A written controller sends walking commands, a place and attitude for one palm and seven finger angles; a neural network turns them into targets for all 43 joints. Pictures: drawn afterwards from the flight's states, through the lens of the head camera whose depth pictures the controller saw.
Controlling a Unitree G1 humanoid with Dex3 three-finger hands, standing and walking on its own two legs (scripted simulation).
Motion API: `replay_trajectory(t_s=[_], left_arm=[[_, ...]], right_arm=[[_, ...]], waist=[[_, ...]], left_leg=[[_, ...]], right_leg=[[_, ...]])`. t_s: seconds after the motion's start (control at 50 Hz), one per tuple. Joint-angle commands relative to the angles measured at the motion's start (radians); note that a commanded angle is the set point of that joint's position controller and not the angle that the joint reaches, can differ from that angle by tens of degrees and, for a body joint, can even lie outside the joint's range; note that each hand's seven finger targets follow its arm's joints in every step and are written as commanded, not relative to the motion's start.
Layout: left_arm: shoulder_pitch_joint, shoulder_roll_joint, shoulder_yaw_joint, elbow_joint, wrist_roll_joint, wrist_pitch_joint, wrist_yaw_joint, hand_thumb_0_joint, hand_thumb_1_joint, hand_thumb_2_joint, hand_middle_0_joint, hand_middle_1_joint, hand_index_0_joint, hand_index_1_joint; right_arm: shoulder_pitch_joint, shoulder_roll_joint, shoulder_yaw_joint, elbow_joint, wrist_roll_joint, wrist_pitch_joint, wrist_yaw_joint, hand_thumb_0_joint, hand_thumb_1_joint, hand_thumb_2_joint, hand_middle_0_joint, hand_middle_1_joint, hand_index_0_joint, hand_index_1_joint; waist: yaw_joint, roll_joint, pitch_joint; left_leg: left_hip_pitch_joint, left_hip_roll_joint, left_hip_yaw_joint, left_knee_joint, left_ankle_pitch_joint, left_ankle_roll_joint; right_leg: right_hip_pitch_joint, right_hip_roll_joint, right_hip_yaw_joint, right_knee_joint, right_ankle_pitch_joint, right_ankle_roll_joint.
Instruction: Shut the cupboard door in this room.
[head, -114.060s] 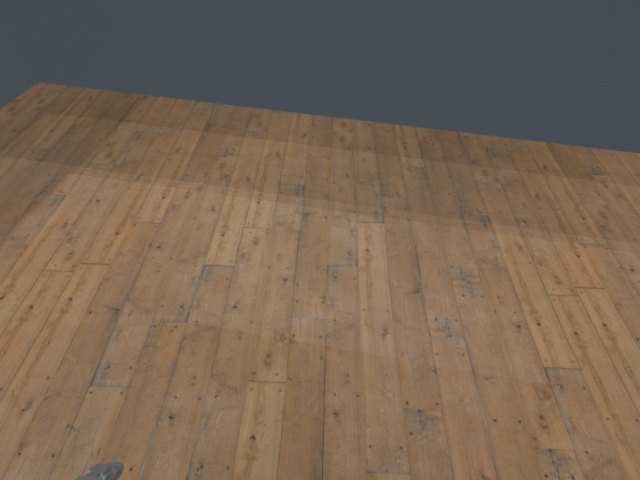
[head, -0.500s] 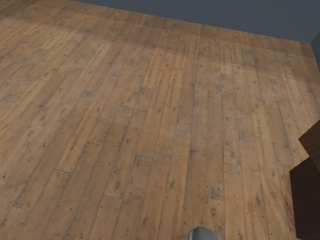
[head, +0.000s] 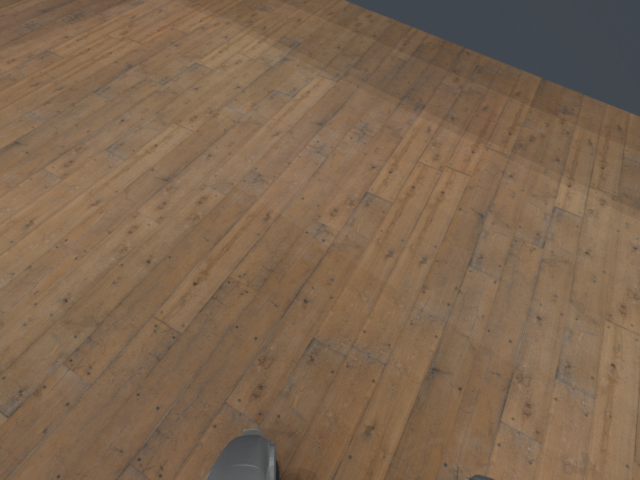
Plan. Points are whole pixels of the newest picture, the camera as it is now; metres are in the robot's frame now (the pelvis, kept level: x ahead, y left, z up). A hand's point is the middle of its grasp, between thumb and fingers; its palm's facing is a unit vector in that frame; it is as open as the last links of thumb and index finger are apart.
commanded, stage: walk to a spot facing it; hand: left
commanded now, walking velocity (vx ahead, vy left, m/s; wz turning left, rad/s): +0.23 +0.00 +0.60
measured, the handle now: out of the picture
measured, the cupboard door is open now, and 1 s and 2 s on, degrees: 25 25 25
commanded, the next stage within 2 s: turn to face it in 0.04 s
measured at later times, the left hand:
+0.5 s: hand (179, 403) +0.23 +0.23 -0.17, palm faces +0.01 -0.98 -0.19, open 7.4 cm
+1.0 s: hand (197, 327) +0.36 +0.23 -0.19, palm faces -0.24 -0.94 -0.23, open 7.4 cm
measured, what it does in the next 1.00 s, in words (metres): walks ahead, turning right: left foot, then right foot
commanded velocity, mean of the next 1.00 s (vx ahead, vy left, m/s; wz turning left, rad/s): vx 0.02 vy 0.00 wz -0.47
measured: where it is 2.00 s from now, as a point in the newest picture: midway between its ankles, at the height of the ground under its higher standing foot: (295, 449)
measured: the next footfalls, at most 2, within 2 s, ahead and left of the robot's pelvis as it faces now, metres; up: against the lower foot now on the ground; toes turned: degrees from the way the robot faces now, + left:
left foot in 0.08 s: +0.17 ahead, +0.12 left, +0.00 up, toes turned +10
right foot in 0.58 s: +0.21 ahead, -0.08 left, +0.00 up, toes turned -10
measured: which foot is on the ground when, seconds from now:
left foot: up 0.00-0.06, down 0.08-0.60, up 0.62-0.96, down 0.98-1.00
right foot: down 0.00-0.08, up 0.10-0.56, down 0.58-0.98, up 1.00-1.00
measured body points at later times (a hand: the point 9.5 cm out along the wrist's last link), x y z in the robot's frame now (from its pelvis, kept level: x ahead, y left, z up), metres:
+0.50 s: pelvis +0.16 +0.04 +0.00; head +0.19 +0.05 +0.45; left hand +0.23 +0.28 -0.15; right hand +0.20 -0.20 -0.15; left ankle +0.13 +0.11 -0.74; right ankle +0.19 -0.09 -0.70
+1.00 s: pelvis +0.23 +0.05 -0.01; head +0.28 +0.06 +0.43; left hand +0.37 +0.28 -0.17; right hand +0.27 -0.22 -0.14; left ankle +0.29 +0.17 -0.74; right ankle +0.17 -0.07 -0.73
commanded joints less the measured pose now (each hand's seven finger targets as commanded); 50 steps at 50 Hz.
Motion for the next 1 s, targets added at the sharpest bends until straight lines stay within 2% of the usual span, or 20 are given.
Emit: replay_trajectory(t_s=[0.0,0.04,0.06,0.08,0.1,0.16,0.22,0.48,0.54,0.56,0.58,0.6,0.64,0.72,0.84,0.9,0.92,0.94,0.96,0.98], left_arm=[[0.035,0.207,0.054,-0.053,-0.008,-0.009,0.002,0.000,0.900,0.900,-0.200,-0.300,-0.200,-0.300],[0.007,0.218,0.058,-0.067,-0.018,0.000,-0.005,0.000,0.900,0.900,-0.200,-0.300,-0.200,-0.300],[0.022,0.161,0.052,-0.109,-0.027,0.010,-0.022,0.000,0.900,0.900,-0.200,-0.300,-0.200,-0.300],[-0.095,0.162,0.032,-0.184,-0.022,0.014,-0.022,0.000,0.900,0.900,-0.200,-0.300,-0.200,-0.300],[-0.147,0.161,0.037,-0.200,-0.020,0.019,-0.009,0.000,0.900,0.900,-0.200,-0.300,-0.200,-0.300],[-0.044,0.108,0.028,-0.102,-0.010,0.039,-0.009,0.000,0.900,0.900,-0.200,-0.300,-0.200,-0.300],[0.035,0.073,0.009,-0.031,-0.015,0.063,-0.001,0.000,0.900,0.900,-0.200,-0.300,-0.200,-0.300],[-0.136,0.063,0.024,-0.096,-0.012,0.104,-0.013,0.000,0.900,0.900,-0.200,-0.300,-0.200,-0.300],[-0.033,0.094,0.037,-0.085,-0.010,0.088,-0.015,0.000,0.900,0.900,-0.200,-0.300,-0.200,-0.300],[0.043,0.161,0.050,-0.069,-0.003,0.073,-0.007,0.000,0.900,0.900,-0.200,-0.300,-0.200,-0.300],[0.100,0.237,0.064,-0.049,-0.005,0.062,0.003,0.000,0.900,0.900,-0.200,-0.300,-0.200,-0.300],[0.106,0.237,0.068,-0.048,-0.020,0.064,0.017,0.000,0.900,0.900,-0.200,-0.300,-0.200,-0.300],[0.001,0.192,0.063,-0.080,-0.022,0.071,0.031,0.000,0.900,0.900,-0.200,-0.300,-0.200,-0.300],[-0.095,0.180,0.058,-0.115,-0.014,0.067,0.025,0.000,0.900,0.900,-0.200,-0.300,-0.200,-0.300],[-0.109,0.226,0.076,-0.126,-0.009,0.081,0.005,0.000,0.900,0.900,-0.200,-0.300,-0.200,-0.300],[-0.156,0.223,0.075,-0.143,-0.017,0.092,0.002,0.000,0.900,0.900,-0.200,-0.300,-0.200,-0.300],[-0.162,0.192,0.068,-0.153,-0.022,0.096,0.002,0.000,0.900,0.900,-0.200,-0.300,-0.200,-0.300],[-0.120,0.136,0.057,-0.174,-0.032,0.100,-0.005,0.000,0.900,0.900,-0.200,-0.300,-0.200,-0.300],[-0.128,0.135,0.050,-0.198,-0.029,0.096,-0.010,0.000,0.900,0.900,-0.200,-0.300,-0.200,-0.300],[-0.168,0.158,0.054,-0.193,-0.019,0.102,-0.013,0.000,0.900,0.900,-0.200,-0.300,-0.200,-0.300]], right_arm=[[-0.035,-0.045,-0.006,-0.114,0.003,-0.043,0.008,0.000,-0.900,-0.900,0.200,0.300,0.200,0.300],[0.174,-0.134,-0.032,-0.065,-0.006,-0.050,-0.005,0.000,-0.900,-0.900,0.200,0.300,0.200,0.300],[0.287,-0.285,-0.066,-0.049,-0.017,-0.056,-0.021,0.000,-0.900,-0.900,0.200,0.300,0.200,0.300],[0.363,-0.347,-0.075,-0.029,0.000,-0.053,-0.040,0.000,-0.900,-0.900,0.200,0.300,0.200,0.300],[0.333,-0.342,-0.067,-0.027,0.004,-0.055,-0.051,0.000,-0.900,-0.900,0.200,0.300,0.200,0.300],[0.112,-0.175,-0.011,-0.079,0.004,-0.075,-0.075,0.000,-0.900,-0.900,0.200,0.300,0.200,0.300],[0.101,-0.119,0.013,-0.035,0.011,-0.091,-0.089,0.000,-0.900,-0.900,0.200,0.300,0.200,0.300],[0.133,-0.141,-0.012,0.034,-0.003,-0.039,-0.100,0.000,-0.900,-0.900,0.200,0.300,0.200,0.300],[0.113,-0.156,-0.022,0.025,0.010,-0.035,-0.096,0.000,-0.900,-0.900,0.200,0.300,0.200,0.300],[0.107,-0.134,-0.025,0.007,0.022,-0.036,-0.090,0.000,-0.900,-0.900,0.200,0.300,0.200,0.300],[0.064,-0.077,-0.014,-0.036,0.027,-0.035,-0.086,0.000,-0.900,-0.900,0.200,0.300,0.200,0.300],[0.032,-0.078,-0.007,-0.051,0.022,-0.019,-0.095,0.000,-0.900,-0.900,0.200,0.300,0.200,0.300],[0.011,-0.089,-0.008,-0.051,0.021,-0.019,-0.095,0.000,-0.900,-0.900,0.200,0.300,0.200,0.300],[0.052,-0.060,-0.007,-0.046,0.016,-0.005,-0.083,0.000,-0.900,-0.900,0.200,0.300,0.200,0.300],[0.036,-0.068,-0.009,-0.087,0.023,-0.014,-0.084,0.000,-0.900,-0.900,0.200,0.300,0.200,0.300],[0.098,-0.096,-0.012,-0.080,0.025,-0.024,-0.090,0.000,-0.900,-0.900,0.200,0.300,0.200,0.300],[0.136,-0.130,-0.019,-0.072,0.023,-0.034,-0.090,0.000,-0.900,-0.900,0.200,0.300,0.200,0.300],[0.161,-0.228,-0.031,-0.076,0.005,-0.046,-0.095,0.000,-0.900,-0.900,0.200,0.300,0.200,0.300],[0.193,-0.277,-0.039,-0.091,-0.001,-0.039,-0.097,0.000,-0.900,-0.900,0.200,0.300,0.200,0.300],[0.182,-0.267,-0.034,-0.087,-0.008,-0.042,-0.101,0.000,-0.900,-0.900,0.200,0.300,0.200,0.300]], waist=[[-0.010,-0.094,-0.074],[-0.123,0.012,-0.201],[-0.164,0.325,-0.283],[-0.203,0.299,-0.299],[-0.177,0.171,-0.273],[-0.043,0.143,-0.161],[0.004,0.142,-0.194],[-0.027,0.171,-0.075],[0.029,0.099,-0.130],[0.055,-0.057,-0.191],[0.079,-0.236,-0.182],[0.081,-0.178,-0.202],[0.048,-0.106,-0.185],[-0.007,-0.045,-0.166],[0.003,-0.123,-0.142],[-0.040,-0.123,-0.143],[-0.053,-0.028,-0.165],[-0.048,0.235,-0.210],[-0.064,0.318,-0.201],[-0.071,0.280,-0.187]], left_leg=[[0.114,-0.045,0.056,-0.139,-0.036,0.039],[0.497,-0.079,0.039,-0.286,0.042,0.066],[0.732,0.203,-0.407,-0.366,0.126,0.184],[0.789,0.350,-0.654,-0.465,0.275,0.281],[0.684,0.360,-0.613,-0.479,0.205,0.262],[0.415,0.228,-0.331,-0.503,0.306,0.163],[0.425,0.176,-0.179,-0.497,0.558,0.137],[0.465,0.258,-0.036,-0.407,0.561,0.149],[0.432,0.211,0.033,-0.201,0.549,0.072],[0.300,0.116,0.102,0.000,0.375,0.009],[0.030,-0.048,0.110,0.240,-0.306,-0.053],[-0.049,-0.048,-0.065,0.349,-0.382,-0.055],[-0.102,-0.009,-0.127,0.406,-0.260,-0.064],[0.008,-0.011,-0.105,0.264,-0.158,-0.081],[0.124,-0.057,-0.066,-0.037,-0.123,-0.082],[0.315,-0.070,-0.066,-0.279,0.035,-0.073],[0.430,-0.002,-0.120,-0.401,0.118,-0.056],[0.557,0.226,-0.341,-0.450,0.302,0.036],[0.522,0.405,-0.468,-0.488,0.397,0.159],[0.461,0.403,-0.467,-0.497,0.391,0.188]], right_leg=[[0.067,-0.298,0.104,-0.019,0.519,-0.104],[-0.101,-0.224,0.026,0.351,0.460,-0.046],[-0.432,-0.061,0.034,0.700,-0.098,0.030],[-0.632,0.012,0.208,0.870,-0.338,0.029],[-0.647,-0.007,0.305,0.931,-0.274,0.014],[-0.528,-0.051,0.361,0.833,-0.069,0.017],[-0.418,-0.012,0.366,0.697,0.007,0.019],[-0.315,0.086,0.286,0.330,-0.025,-0.019],[-0.121,0.094,0.286,0.090,0.193,-0.047],[0.038,-0.033,0.475,0.030,0.514,-0.113],[0.170,-0.254,0.733,-0.004,0.961,-0.256],[0.182,-0.268,0.769,-0.007,0.991,-0.307],[0.159,-0.201,0.715,0.000,0.821,-0.298],[0.006,-0.120,0.604,-0.029,0.637,-0.241],[-0.062,-0.075,0.643,0.013,0.600,-0.217],[-0.180,-0.026,0.655,0.079,0.490,-0.150],[-0.261,0.031,0.618,0.148,0.357,-0.106],[-0.416,0.164,0.502,0.311,0.021,-0.045],[-0.460,0.185,0.387,0.559,-0.357,-0.015],[-0.468,0.148,0.425,0.715,-0.347,-0.007]])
